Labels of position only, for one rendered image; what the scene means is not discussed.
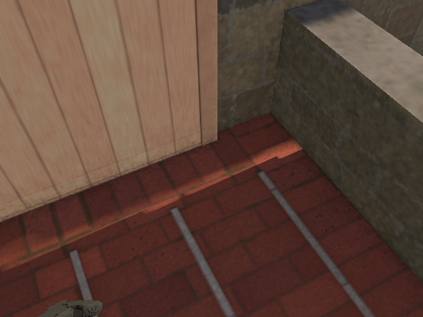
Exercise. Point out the robot left hand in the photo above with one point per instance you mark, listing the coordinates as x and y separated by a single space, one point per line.
78 308

